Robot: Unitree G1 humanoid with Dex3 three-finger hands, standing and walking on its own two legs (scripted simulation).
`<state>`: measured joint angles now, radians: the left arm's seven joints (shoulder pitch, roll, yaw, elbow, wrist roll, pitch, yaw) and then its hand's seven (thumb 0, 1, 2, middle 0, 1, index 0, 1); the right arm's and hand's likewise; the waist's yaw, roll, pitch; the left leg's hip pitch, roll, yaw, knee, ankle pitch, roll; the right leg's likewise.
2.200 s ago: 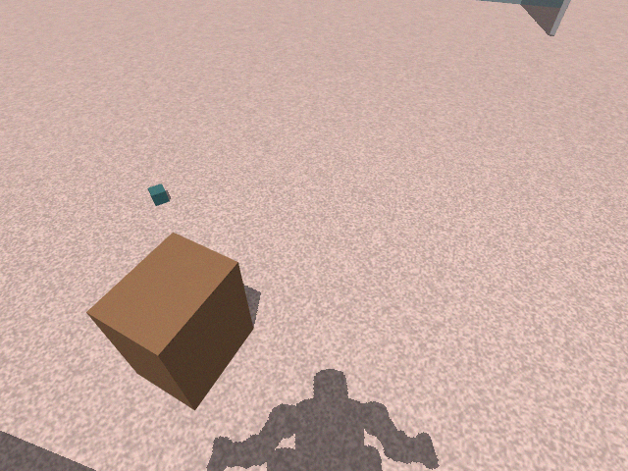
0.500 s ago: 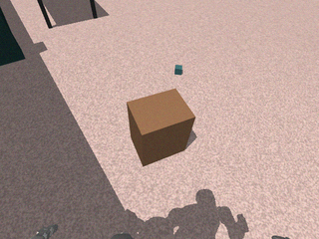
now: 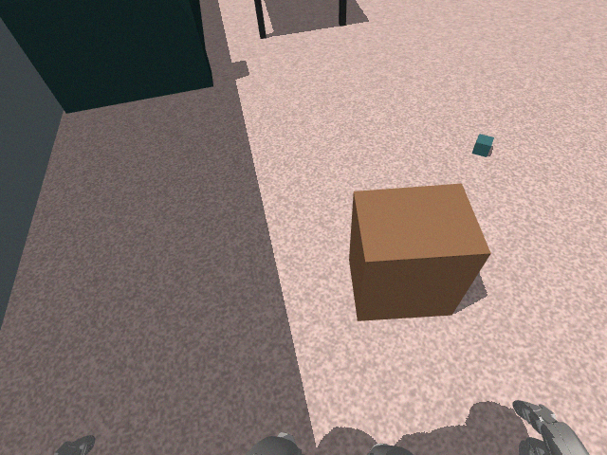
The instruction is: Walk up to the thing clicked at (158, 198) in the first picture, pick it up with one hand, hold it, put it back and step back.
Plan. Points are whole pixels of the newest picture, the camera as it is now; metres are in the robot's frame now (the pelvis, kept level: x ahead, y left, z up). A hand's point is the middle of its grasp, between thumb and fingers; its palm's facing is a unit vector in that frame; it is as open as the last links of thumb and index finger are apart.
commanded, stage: walk up
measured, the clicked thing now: (482, 145) +1.40 -0.80 -0.72
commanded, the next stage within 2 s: stand in 1.96 s
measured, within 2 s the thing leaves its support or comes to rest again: neither
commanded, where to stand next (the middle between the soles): +0.06 +0.02 m, yaw +32 degrees
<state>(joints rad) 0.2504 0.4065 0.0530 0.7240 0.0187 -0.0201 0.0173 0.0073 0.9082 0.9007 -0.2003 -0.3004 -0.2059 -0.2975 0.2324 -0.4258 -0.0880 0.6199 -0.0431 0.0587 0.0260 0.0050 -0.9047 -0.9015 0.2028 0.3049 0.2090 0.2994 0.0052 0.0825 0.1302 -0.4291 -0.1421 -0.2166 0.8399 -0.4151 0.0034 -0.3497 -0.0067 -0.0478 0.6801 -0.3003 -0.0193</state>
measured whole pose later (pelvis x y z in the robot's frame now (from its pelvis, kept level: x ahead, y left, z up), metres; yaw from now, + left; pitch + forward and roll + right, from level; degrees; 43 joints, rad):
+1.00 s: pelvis -0.01 +0.00 +0.01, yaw +30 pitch -3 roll +2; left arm 0.24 0.37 0.04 0.81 0.03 -0.02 -0.01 0.01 0.91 0.90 -0.20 -0.30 -0.21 -0.30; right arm 0.24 -0.41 -0.04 0.82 -0.01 0.00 0.00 0.00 -0.91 -0.90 0.20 0.30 0.21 0.30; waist 0.05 0.04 0.11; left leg -0.43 -0.06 -0.07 0.96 -0.47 0.01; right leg -0.29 -0.10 -0.06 0.65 -0.31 -0.01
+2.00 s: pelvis +0.01 +0.01 +0.03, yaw +35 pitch -2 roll +0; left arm 0.08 0.37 0.01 1.10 0.00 -0.01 -0.01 0.01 0.91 0.90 -0.20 -0.30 -0.21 -0.30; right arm 0.10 -0.36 0.00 1.12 -0.01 -0.03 0.00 0.00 -0.91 -0.90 0.20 0.30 0.21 0.30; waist 0.01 -0.01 0.05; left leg -0.16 0.00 -0.07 0.41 -0.22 -0.02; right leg -0.14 -0.05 -0.06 0.40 -0.22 0.03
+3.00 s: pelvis +0.02 -0.01 +0.03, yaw +33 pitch -2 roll +0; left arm 0.10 0.35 0.00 1.14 0.01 -0.01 -0.01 0.01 0.91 0.90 -0.20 -0.30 -0.21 -0.30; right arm 0.10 -0.36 0.00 1.15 -0.01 -0.01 0.01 0.00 -0.91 -0.90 0.20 0.30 0.21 0.30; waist 0.01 0.01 0.05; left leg -0.12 0.03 -0.06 0.33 -0.17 -0.05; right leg -0.13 -0.02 -0.04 0.34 -0.18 0.00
